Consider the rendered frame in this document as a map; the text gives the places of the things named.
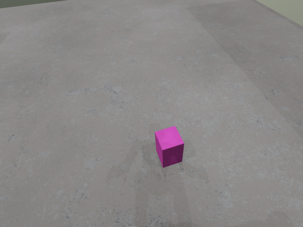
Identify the carton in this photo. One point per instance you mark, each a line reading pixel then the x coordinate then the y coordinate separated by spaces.
pixel 169 146

